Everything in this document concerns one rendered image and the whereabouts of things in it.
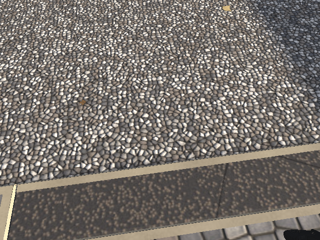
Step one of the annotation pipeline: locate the robot right hand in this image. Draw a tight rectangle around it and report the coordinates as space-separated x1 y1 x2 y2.
283 229 320 240

